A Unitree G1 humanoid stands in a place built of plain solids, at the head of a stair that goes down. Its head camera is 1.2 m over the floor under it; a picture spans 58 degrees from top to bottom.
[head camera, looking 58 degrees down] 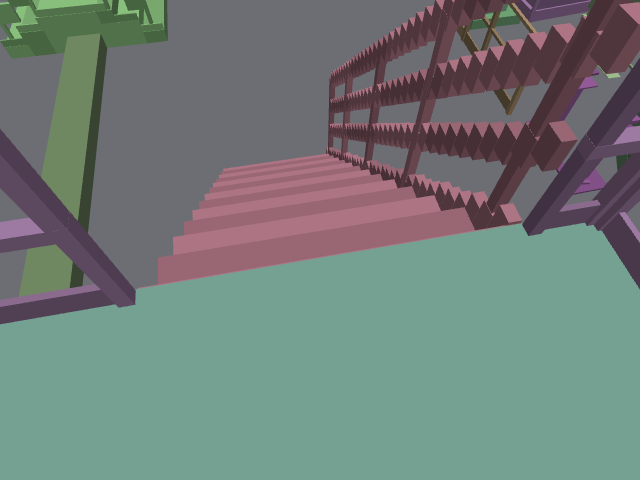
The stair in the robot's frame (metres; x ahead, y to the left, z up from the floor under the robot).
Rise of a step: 0.21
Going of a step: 0.23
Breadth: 1.26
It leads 11 degrees to the left of straight ahead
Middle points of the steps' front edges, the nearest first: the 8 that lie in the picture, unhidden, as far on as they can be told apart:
0.70 -0.05 0.00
0.92 -0.01 -0.20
1.14 0.03 -0.41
1.37 0.08 -0.62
1.59 0.12 -0.83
1.81 0.16 -1.03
2.03 0.21 -1.24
2.26 0.25 -1.45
